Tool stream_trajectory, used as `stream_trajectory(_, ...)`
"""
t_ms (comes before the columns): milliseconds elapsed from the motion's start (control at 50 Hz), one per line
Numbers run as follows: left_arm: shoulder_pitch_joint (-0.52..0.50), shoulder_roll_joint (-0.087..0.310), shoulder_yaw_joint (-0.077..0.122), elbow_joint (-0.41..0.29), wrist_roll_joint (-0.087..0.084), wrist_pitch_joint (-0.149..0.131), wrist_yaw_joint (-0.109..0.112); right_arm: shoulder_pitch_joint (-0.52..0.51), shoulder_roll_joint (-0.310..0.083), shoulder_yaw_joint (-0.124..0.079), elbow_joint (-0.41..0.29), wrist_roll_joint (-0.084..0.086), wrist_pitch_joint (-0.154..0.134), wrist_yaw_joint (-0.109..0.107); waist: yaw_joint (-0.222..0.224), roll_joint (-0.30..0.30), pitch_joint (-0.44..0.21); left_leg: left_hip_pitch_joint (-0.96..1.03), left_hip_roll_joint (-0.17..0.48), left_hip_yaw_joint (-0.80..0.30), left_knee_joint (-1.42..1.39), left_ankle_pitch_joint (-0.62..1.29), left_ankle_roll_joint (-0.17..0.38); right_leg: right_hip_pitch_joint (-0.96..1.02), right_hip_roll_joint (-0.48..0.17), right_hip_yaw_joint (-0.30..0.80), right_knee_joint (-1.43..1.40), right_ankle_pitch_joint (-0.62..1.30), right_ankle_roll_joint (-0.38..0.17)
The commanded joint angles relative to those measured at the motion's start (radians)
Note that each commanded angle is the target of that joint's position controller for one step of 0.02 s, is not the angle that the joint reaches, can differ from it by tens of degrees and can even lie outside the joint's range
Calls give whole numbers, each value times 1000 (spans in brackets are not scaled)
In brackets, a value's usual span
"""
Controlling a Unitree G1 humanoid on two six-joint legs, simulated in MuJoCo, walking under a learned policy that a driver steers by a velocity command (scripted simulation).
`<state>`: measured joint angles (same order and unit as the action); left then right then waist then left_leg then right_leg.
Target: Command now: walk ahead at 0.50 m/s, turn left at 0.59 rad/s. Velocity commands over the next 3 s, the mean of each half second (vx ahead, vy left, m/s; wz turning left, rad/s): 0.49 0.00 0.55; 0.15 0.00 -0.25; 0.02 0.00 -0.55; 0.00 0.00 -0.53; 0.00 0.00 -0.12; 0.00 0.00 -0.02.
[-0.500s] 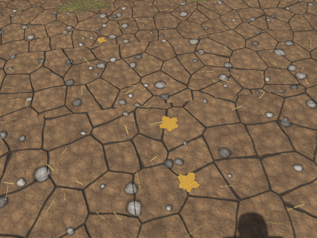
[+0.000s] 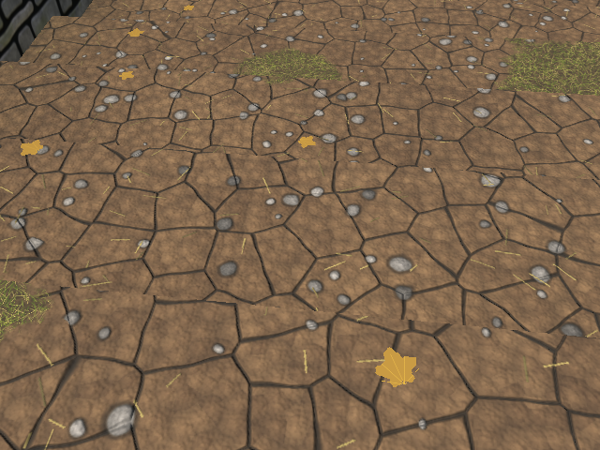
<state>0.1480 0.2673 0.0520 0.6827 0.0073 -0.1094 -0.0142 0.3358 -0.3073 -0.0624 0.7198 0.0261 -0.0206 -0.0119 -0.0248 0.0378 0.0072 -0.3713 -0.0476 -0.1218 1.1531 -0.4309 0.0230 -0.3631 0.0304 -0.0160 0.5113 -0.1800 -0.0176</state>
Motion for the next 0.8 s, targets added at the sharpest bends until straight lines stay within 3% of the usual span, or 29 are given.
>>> stream_trajectory(20, 82, 100, 30, -20, 7, 1, 9, -61, -108, -36, -108, 0, -13, 8, 56, -135, -12, -337, 132, -20, 63, 114, -16, 302, -292, 327, -274, -22, -140)
stream_trajectory(60, 83, 95, 31, -2, 1, -5, 10, -58, -71, -31, -112, 6, -3, 14, 47, -156, -4, -321, 146, 9, 26, 132, -24, 268, -274, 233, -310, 55, -153)
stream_trajectory(100, 91, 121, 40, 18, -2, -10, 10, -93, -51, -26, -131, 0, 5, 16, 47, -130, 12, -355, 156, 16, -35, 169, -36, 266, -287, 172, -338, 129, -172)
stream_trajectory(220, 101, 172, 53, 61, -8, 6, 19, -227, -18, -8, -161, -2, -7, 43, 86, -97, 38, -324, 152, 82, -345, 424, -32, 309, -269, -32, -342, 271, -150)
stream_trajectory(300, 146, 207, 63, 95, -26, 28, 20, -317, -19, -6, -199, 1, -8, 64, 106, -96, 69, -288, 128, 144, -474, 396, 6, 389, -299, -99, -311, 353, -127)
stream_trajectory(360, 136, 253, 78, 99, -44, 46, 28, -254, -70, -33, -206, -8, 1, 67, 40, -136, 9, -136, 44, 217, -506, 248, 68, 444, -306, -156, -130, 782, -97)
stream_trajectory(380, 124, 260, 79, 97, -49, 54, 31, -140, -106, -55, -180, -6, 6, 63, -30, -131, -53, 11, 3, 237, -545, 251, 99, 424, -289, -180, 27, 875, -79)
stream_trajectory(400, 120, 234, 69, 91, -48, 56, 34, 31, -158, -87, -136, -2, 15, 48, -118, -99, -136, 274, -23, 218, -602, 312, 140, 297, -252, -203, 256, 793, -44)
stream_trajectory(420, 173, 122, 32, 75, 6, 50, 28, 120, -235, -101, -112, 8, 24, 25, -99, 130, -214, 566, 188, -100, -595, 393, 212, -7, -177, -193, 588, 53, -4)
stream_trajectory(440, 225, 83, 5, 26, -3, 22, 14, 51, -277, -87, -162, -5, 5, 31, -18, 268, -383, 754, 419, -675, -779, 256, 416, -303, 3, -8, 884, -456, 35)
stream_trajectory(460, 129, 195, 32, 44, -44, 5, 2, 39, -166, -57, -158, -16, -6, 44, -86, 70, -347, 686, 417, -571, -832, 351, 357, -359, -61, 101, 910, -389, 29)
stream_trajectory(480, 85, 191, 30, 29, -63, 3, 1, 0, -137, -43, -145, -24, -15, 46, -62, 56, -208, 549, 393, -392, -808, 539, 320, -365, -93, 74, 873, -337, 21)
stream_trajectory(500, 80, 171, 26, 46, -47, 8, 11, -58, -108, -33, -137, -23, -24, 47, -20, -32, -132, 410, 342, -252, -790, 711, 277, -320, -140, 72, 796, -285, 27)
stream_trajectory(520, 89, 173, 30, 59, -30, 20, 17, -103, -78, -25, -133, -24, -30, 44, 9, -20, -104, 319, 306, -160, -798, 783, 253, -270, -163, 76, 728, -257, 32)
stream_trajectory(560, 153, 148, 28, 96, -30, 54, 21, -134, -70, -20, -113, -42, -41, 36, 52, 9, -96, 197, 281, -60, -846, 890, 239, -149, -163, 76, 676, -197, 51)
stream_trajectory(620, 158, 106, 20, 105, -23, 81, 34, -162, -65, -17, -74, -54, -56, 20, 71, 12, -77, 140, 255, 80, -878, 981, 226, -120, -133, 86, 542, -74, 80)
stream_trajectory(660, 133, 84, 12, 99, -18, 81, 32, -186, -60, -14, -57, -57, -49, 7, 65, 39, -70, 148, 217, 166, -880, 950, 193, -98, -127, 74, 392, 60, 83)
stream_trajectory(700, 75, 82, 11, 74, -19, 78, 21, -169, -72, -18, -35, -55, -39, -5, 31, 48, -63, 197, 224, 190, -878, 934, 183, -107, -118, 55, 298, 148, 82)
stream_trajectory(800, 21, 104, 25, 5, -15, 98, -5, -148, -101, -34, 6, -32, 6, -20, 2, 37, -35, 307, 305, 164, -795, 840, 196, -177, -110, 24, 211, 17, 49)
